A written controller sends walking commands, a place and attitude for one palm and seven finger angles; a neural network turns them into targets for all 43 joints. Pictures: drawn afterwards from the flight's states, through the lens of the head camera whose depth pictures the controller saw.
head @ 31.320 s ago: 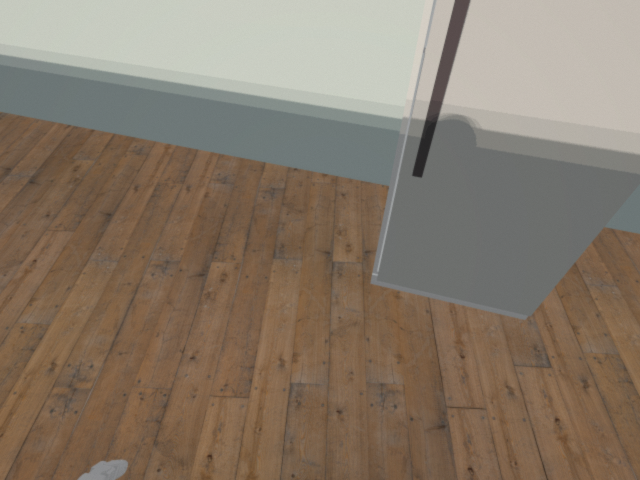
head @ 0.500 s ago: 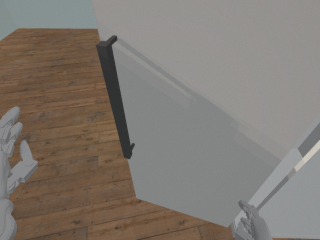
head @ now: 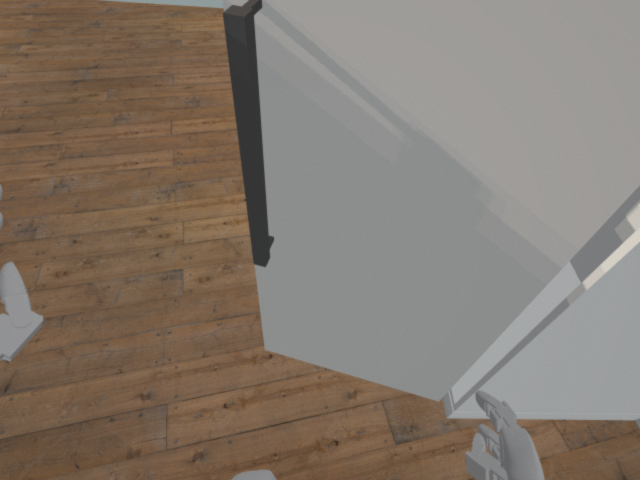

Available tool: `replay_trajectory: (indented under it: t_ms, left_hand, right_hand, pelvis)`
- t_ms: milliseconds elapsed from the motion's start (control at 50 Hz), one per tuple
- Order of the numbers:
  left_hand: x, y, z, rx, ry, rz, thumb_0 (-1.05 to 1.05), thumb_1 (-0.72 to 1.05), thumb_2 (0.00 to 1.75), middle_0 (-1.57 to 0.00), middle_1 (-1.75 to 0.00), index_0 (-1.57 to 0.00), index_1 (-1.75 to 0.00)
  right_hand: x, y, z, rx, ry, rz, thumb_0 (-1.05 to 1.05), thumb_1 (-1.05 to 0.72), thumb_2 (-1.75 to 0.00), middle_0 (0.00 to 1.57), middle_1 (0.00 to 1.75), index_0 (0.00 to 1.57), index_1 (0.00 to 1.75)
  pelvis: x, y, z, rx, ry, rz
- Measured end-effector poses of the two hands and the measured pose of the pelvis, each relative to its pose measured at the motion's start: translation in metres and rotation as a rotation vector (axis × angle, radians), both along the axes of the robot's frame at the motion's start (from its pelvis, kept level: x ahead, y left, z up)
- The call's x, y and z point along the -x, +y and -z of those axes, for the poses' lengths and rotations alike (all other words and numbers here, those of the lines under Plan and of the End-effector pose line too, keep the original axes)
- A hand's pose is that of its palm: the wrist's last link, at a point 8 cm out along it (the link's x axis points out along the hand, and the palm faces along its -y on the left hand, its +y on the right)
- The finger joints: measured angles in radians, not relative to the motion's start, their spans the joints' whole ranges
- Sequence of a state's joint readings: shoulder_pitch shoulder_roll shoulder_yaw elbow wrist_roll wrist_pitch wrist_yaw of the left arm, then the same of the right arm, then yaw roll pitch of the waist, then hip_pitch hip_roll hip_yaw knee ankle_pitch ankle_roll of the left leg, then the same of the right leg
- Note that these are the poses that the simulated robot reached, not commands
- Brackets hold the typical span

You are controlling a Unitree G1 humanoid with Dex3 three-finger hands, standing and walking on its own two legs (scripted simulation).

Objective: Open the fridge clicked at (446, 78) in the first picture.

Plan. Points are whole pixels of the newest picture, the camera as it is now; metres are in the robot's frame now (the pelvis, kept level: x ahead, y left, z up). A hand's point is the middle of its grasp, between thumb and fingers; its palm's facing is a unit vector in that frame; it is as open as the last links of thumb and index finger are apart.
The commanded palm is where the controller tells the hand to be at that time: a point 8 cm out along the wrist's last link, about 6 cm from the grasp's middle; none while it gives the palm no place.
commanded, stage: step back with the hand held close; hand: left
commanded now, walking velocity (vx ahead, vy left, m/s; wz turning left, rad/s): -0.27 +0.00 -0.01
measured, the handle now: (259, 163) +0.52 +0.15 +0.10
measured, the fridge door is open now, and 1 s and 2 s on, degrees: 74 74 74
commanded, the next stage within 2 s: stop stepping back and stand still in 1.08 s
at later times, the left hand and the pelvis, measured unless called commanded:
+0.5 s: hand out of the picture +0.14 +0.28 +0.17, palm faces +0.46 -0.79 -0.41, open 7.4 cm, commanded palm +0.07 +0.32 +0.19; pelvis -0.06 +0.01 +0.00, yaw +2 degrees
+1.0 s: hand out of the picture +0.08 +0.28 +0.18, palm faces +0.30 -0.85 -0.43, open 7.4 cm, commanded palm +0.00 +0.33 +0.19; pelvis -0.16 +0.04 +0.01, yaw -3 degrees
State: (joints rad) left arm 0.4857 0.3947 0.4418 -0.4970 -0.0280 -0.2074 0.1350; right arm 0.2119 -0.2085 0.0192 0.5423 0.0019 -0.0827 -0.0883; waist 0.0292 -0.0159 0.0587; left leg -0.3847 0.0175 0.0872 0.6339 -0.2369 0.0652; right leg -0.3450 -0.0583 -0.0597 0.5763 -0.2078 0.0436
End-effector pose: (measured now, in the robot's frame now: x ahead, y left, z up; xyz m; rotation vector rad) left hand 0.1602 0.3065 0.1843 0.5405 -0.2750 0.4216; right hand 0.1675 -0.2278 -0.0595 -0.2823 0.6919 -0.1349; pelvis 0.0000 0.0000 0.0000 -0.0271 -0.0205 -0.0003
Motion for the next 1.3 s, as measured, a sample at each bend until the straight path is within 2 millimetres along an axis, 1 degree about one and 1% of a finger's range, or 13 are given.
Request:
replay_trajectory:
  t_ms: [80, 240, 360, 480, 560, 660, 740, 860, 920, 980, 1100, 1240, 1300]
  left_hand:
    - [0.014, 0.000, 0.002, 0.016, -0.039, -0.005, 0.02, 0.89, 0.90, -0.21, -0.30, -0.21, -0.31]
    - [0.028, 0.008, -0.002, -0.018, -0.079, 0.024, 0.02, 0.89, 0.90, -0.21, -0.30, -0.21, -0.31]
    - [0.051, 0.017, -0.005, -0.074, -0.072, -0.004, 0.02, 0.89, 0.90, -0.21, -0.30, -0.21, -0.31]
    - [0.066, 0.012, 0.004, -0.010, -0.069, 0.026, 0.02, 0.89, 0.90, -0.21, -0.30, -0.21, -0.31]
    - [0.074, 0.014, 0.001, -0.033, -0.089, 0.049, 0.02, 0.89, 0.90, -0.21, -0.30, -0.21, -0.31]
    - [0.100, 0.024, -0.016, -0.080, -0.118, 0.014, 0.02, 0.89, 0.90, -0.21, -0.30, -0.21, -0.31]
    - [0.120, 0.021, -0.017, -0.049, -0.119, -0.007, 0.02, 0.89, 0.90, -0.21, -0.30, -0.21, -0.31]
    - [0.109, 0.021, -0.008, 0.045, -0.112, 0.043, 0.02, 0.89, 0.90, -0.21, -0.30, -0.21, -0.31]
    - [0.100, 0.025, -0.006, 0.030, -0.092, 0.108, 0.02, 0.89, 0.90, -0.21, -0.30, -0.21, -0.31]
    - [0.107, 0.022, -0.008, 0.013, -0.033, 0.178, 0.02, 0.89, 0.90, -0.21, -0.30, -0.21, -0.31]
    - [0.156, 0.013, -0.021, -0.024, 0.023, 0.241, 0.02, 0.89, 0.90, -0.21, -0.30, -0.21, -0.31]
    - [0.220, 0.024, -0.021, -0.043, -0.009, 0.131, 0.02, 0.89, 0.90, -0.21, -0.30, -0.21, -0.31]
    - [0.240, 0.029, -0.013, 0.020, -0.018, 0.097, 0.02, 0.89, 0.90, -0.21, -0.30, -0.21, -0.31]
  right_hand:
    - [0.013, 0.003, 0.003, 0.006, 0.009, -0.017, 0.02, -0.90, -0.90, 0.20, 0.30, 0.21, 0.31]
    - [0.036, 0.008, 0.001, 0.028, 0.008, -0.014, 0.02, -0.90, -0.90, 0.20, 0.30, 0.21, 0.31]
    - [0.038, 0.009, 0.003, 0.023, -0.003, -0.041, 0.02, -0.90, -0.90, 0.20, 0.30, 0.21, 0.31]
    - [0.042, 0.013, -0.004, 0.037, -0.015, -0.051, 0.02, -0.90, -0.90, 0.20, 0.30, 0.21, 0.31]
    - [0.048, 0.017, -0.009, 0.050, -0.048, -0.049, 0.02, -0.90, -0.90, 0.20, 0.30, 0.21, 0.31]
    - [0.059, 0.025, -0.009, 0.025, -0.044, -0.070, 0.02, -0.90, -0.90, 0.20, 0.30, 0.21, 0.30]
    - [0.069, 0.029, -0.003, -0.009, -0.034, -0.079, 0.01, -0.90, -0.90, 0.20, 0.30, 0.21, 0.31]
    - [0.100, 0.036, -0.009, 0.016, 0.020, -0.038, 0.02, -0.90, -0.90, 0.20, 0.30, 0.21, 0.31]
    - [0.116, 0.037, -0.013, 0.013, -0.007, 0.010, 0.02, -0.90, -0.90, 0.20, 0.30, 0.21, 0.31]
    - [0.140, 0.038, -0.025, -0.001, -0.045, 0.034, 0.02, -0.90, -0.90, 0.20, 0.30, 0.21, 0.31]
    - [0.201, 0.031, -0.032, 0.010, -0.039, 0.084, 0.01, -0.90, -0.90, 0.20, 0.30, 0.21, 0.31]
    - [0.261, 0.016, -0.006, 0.036, 0.053, 0.078, 0.01, -0.90, -0.90, 0.20, 0.30, 0.21, 0.31]
    - [0.289, 0.015, -0.004, 0.031, 0.086, 0.098, 0.02, -0.90, -0.90, 0.20, 0.30, 0.21, 0.30]
  pelvis:
    - [0.010, 0.001, 0.002, 0.007, 0.000, -0.001]
    - [0.026, 0.006, 0.003, 0.026, -0.005, -0.042]
    - [0.039, 0.005, 0.006, 0.033, 0.007, -0.043]
    - [0.057, 0.009, 0.004, 0.027, 0.010, -0.036]
    - [0.069, 0.013, 0.005, 0.041, 0.006, -0.051]
    - [0.082, 0.010, 0.001, 0.067, 0.030, -0.084]
    - [0.096, 0.010, 0.001, 0.041, 0.053, -0.018]
    - [0.108, 0.025, -0.009, 0.002, 0.052, 0.017]
    - [0.128, 0.032, -0.007, 0.000, 0.044, 0.025]
    - [0.149, 0.036, -0.013, 0.015, 0.036, 0.052]
    - [0.184, 0.039, -0.020, 0.054, 0.047, 0.078]
    - [0.234, 0.033, -0.009, 0.005, 0.060, 0.079]
    - [0.245, 0.037, -0.012, -0.005, 0.035, 0.080]
